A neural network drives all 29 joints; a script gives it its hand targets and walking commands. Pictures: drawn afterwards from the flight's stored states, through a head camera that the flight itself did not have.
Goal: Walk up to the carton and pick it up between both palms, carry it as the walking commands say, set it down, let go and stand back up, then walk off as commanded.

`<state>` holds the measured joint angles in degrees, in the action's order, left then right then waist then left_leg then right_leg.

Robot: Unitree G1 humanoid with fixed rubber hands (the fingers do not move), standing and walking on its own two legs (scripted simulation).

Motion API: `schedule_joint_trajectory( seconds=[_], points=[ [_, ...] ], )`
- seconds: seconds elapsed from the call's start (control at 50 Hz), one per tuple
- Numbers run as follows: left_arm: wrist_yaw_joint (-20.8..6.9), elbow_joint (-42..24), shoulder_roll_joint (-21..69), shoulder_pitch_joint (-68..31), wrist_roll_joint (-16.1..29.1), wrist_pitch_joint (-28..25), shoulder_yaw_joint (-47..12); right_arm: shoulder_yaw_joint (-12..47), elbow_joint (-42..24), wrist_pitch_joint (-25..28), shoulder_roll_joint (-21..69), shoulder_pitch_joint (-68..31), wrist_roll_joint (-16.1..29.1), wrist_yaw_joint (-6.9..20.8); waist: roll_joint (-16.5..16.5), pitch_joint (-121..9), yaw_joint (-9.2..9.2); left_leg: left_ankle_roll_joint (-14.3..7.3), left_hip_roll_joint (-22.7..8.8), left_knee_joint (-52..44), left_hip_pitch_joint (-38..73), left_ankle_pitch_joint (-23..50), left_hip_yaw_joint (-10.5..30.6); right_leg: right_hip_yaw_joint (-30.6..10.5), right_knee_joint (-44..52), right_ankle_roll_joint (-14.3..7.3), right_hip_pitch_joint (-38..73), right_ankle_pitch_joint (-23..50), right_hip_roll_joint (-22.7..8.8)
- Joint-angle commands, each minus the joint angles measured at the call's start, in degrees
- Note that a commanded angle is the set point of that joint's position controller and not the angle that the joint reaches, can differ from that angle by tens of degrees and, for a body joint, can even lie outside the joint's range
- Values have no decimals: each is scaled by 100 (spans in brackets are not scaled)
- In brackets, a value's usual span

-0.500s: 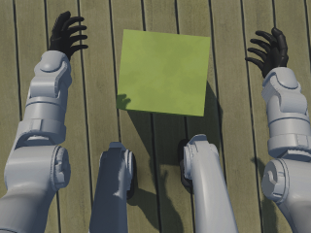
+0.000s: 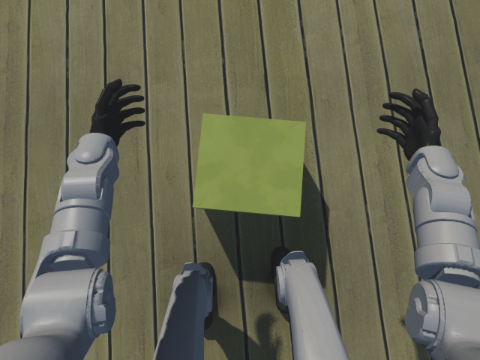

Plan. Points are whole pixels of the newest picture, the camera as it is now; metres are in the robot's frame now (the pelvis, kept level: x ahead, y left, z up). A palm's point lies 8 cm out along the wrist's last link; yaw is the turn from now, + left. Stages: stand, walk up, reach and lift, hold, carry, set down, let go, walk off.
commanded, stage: set down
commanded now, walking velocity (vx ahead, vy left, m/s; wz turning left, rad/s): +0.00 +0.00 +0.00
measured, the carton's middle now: (249, 170) +0.46 -0.04 -0.52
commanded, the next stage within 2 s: let go in 0.04 s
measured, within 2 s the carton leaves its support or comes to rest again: neither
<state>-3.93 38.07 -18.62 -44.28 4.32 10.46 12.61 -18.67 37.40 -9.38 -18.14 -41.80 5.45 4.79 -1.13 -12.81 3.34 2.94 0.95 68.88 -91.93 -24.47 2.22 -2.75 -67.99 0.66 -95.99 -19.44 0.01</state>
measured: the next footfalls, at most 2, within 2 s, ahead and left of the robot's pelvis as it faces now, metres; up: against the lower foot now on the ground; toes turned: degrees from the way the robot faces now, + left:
none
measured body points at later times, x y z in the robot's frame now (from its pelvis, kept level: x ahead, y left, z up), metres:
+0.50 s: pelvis +0.03 -0.01 +0.08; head +0.21 -0.03 +0.49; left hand +0.35 +0.21 +0.00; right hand +0.31 -0.28 -0.01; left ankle +0.04 +0.14 -0.60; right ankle +0.07 -0.12 -0.60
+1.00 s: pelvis +0.09 +0.03 +0.14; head +0.12 +0.02 +0.59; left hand +0.26 +0.26 +0.07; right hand +0.24 -0.21 +0.06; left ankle +0.04 +0.14 -0.60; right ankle +0.07 -0.12 -0.60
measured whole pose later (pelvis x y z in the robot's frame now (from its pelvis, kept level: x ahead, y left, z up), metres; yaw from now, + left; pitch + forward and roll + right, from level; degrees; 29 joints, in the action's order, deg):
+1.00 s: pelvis +0.09 +0.03 +0.14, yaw -2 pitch -2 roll -1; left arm -3.2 23.3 -12.3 14.0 -1.8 4.5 2.7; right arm -3.0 23.5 -4.7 -12.1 14.4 -0.9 4.6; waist -1.5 5.8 -0.5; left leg -0.2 0.0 26.9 -5.8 -19.1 2.3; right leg -2.9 -24.6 2.4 -8.6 -14.0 -0.4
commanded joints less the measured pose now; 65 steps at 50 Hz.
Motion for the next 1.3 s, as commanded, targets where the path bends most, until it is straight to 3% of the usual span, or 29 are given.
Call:
schedule_joint_trajectory(
  seconds=[0.0,0.04,0.06,0.1,0.18,0.2,0.32,0.36,0.38,0.42,0.44,0.48,0.58,0.6,0.66,0.72,0.74,0.8,0.84,0.86,0.88,1.04,1.06,1.12,1.18,1.2,1.24,1.26,1.28],
  points=[
    [-85,-316,-732,-1117,-304,-252,313,-269,-561,270,-780,-1009,-294,-18,-72,-4511,88,49,365,-1025,2581,2048,-451,620,780,181,4338,2497,261],
    [-79,24,-695,-1350,-425,-320,284,-326,-256,329,-743,-1148,-355,-12,-204,-3894,139,22,337,-1069,2345,1346,-462,548,876,158,4114,1843,200],
    [-115,180,-591,-965,-389,-330,225,-18,11,307,-374,-781,-282,-11,196,-3972,84,-28,377,-1043,2261,1388,-532,577,869,203,4622,1970,196],
    [-41,204,-470,-748,-648,-305,201,-80,241,289,-437,-437,-459,43,-405,-3830,-86,27,358,-1209,2520,1555,-531,521,936,167,4549,2025,147],
    [189,-647,-140,1003,-754,-424,6,134,-881,468,-472,1098,-753,66,97,-5483,51,15,411,-1268,3704,2456,-394,653,854,200,5893,2908,277],
    [289,-609,-264,967,-827,-360,140,114,-488,385,-567,1321,-766,115,-39,-5009,25,53,441,-1390,3513,2169,-475,545,974,189,6005,2794,246],
    [347,-2426,-331,1660,-642,-444,-100,324,-2461,463,-766,1993,-541,201,483,-4610,106,-101,483,-1874,4139,1853,-333,215,1646,159,7236,3077,206],
    [317,-2228,-304,2124,-566,-473,-198,682,-2339,456,-387,2349,-352,239,499,-3769,-28,-150,462,-2193,4224,1366,-414,275,1957,198,7410,2559,162],
    [307,-2335,-156,2358,-541,-503,-373,782,-2138,426,-307,2951,-304,258,23,-3536,6,-76,479,-2339,4299,1427,-447,181,2116,143,7635,2643,128],
    [268,-2110,-26,3065,-556,-531,-395,1047,-2131,447,-68,3434,-272,269,458,-2929,-146,-164,449,-2576,4568,1152,-394,240,2354,235,7694,2241,153],
    [232,-1952,53,3310,-509,-541,-504,1050,-2122,493,-87,3649,-353,235,260,-2566,-118,-114,443,-2678,4844,965,-479,204,2581,218,7703,1880,144],
    [153,-1390,229,4067,-363,-597,-594,1208,-1955,571,99,4395,-449,136,829,-1791,128,-179,355,-2996,5082,908,-442,152,3014,269,8129,1946,131],
    [204,-1580,163,4492,-686,-939,-659,1331,-1890,779,180,4957,-617,-23,567,-344,-149,-246,335,-3702,6030,1138,-357,273,3577,321,8319,1777,207],
    [244,-1624,38,4539,-762,-978,-631,1352,-1683,789,114,4917,-525,-13,-37,-49,-283,-232,304,-3817,6260,1153,-345,274,3688,271,8206,1651,159],
    [230,-1765,73,5285,-819,-1013,-696,1505,-2079,875,16,5463,-510,-40,111,56,-362,-248,283,-4153,7408,1779,-309,361,4102,250,8705,1865,262],
    [262,-1942,36,5309,-820,-1053,-657,1382,-2080,940,-193,5274,-481,-47,-367,407,-486,-91,232,-4411,7751,2149,-314,445,4334,197,8743,1951,327],
    [222,-1984,150,5293,-764,-1015,-747,1493,-2195,918,-122,5361,-468,-53,-5,572,-338,-142,197,-4438,8005,2135,-235,449,4419,182,8630,1882,333],
    [159,-2085,243,5381,-711,-916,-827,1463,-1956,768,-36,5598,-548,-53,-388,959,-351,-21,166,-4633,8200,2303,-200,449,4444,102,8954,1783,425],
    [108,-2165,152,5502,-731,-848,-777,1448,-2027,697,-35,5684,-587,-22,-289,1085,-460,-27,123,-4694,8503,2409,-175,459,4488,114,9131,1703,423],
    [62,-2292,384,5242,-601,-815,-1030,1323,-2030,676,-19,5477,-692,-17,-178,1126,-160,52,55,-4776,8504,2452,-71,444,4454,73,9045,1657,500],
    [65,-2119,174,5510,-715,-777,-826,1374,-1988,629,-91,5437,-633,-35,-386,1267,-420,21,77,-4743,8398,2507,-167,463,4469,105,9237,1704,473],
    [75,-2100,242,5515,-520,-452,-951,1277,-1963,319,-69,5545,-665,-51,-277,1519,-262,63,47,-4814,8629,3383,-92,431,4469,69,9504,1778,679],
    [52,-2041,214,5631,-485,-456,-1010,1246,-2219,336,-90,5372,-709,-66,224,1356,-235,-55,56,-4786,8831,3246,-93,510,4517,112,9502,1779,604],
    [99,-1982,93,5664,-475,-372,-773,1214,-2128,176,-224,5293,-723,-114,209,1300,-268,18,121,-4678,8885,3777,-157,348,4561,131,9556,2115,662],
    [174,-2122,121,5492,-605,-460,-828,1447,-2127,6,-4,5393,-604,-81,-350,1236,-452,57,150,-4517,9039,3943,-166,279,4456,63,9430,2082,627],
    [206,-1840,113,5578,-562,-441,-796,1432,-2210,-31,-33,5218,-663,-115,60,1369,-397,25,139,-4555,8975,3874,-197,294,4448,92,9374,2101,673],
    [248,-1967,170,5382,-588,-491,-916,1600,-2140,-94,124,5297,-568,-159,-210,1437,-407,-13,148,-4469,8912,3542,-162,237,4398,54,9249,1967,626],
    [383,-1076,-435,5655,-642,-617,-657,1479,-1211,278,-641,5385,-746,-415,-582,1013,-435,65,-180,-4253,8204,3457,-406,369,4266,125,9212,2605,-125],
    [431,-831,-625,5684,-646,-677,-608,1389,-1138,430,-714,5361,-796,-517,-494,1206,-431,29,-156,-4347,8157,3281,-357,216,4238,93,9153,2836,-160]
  ],
)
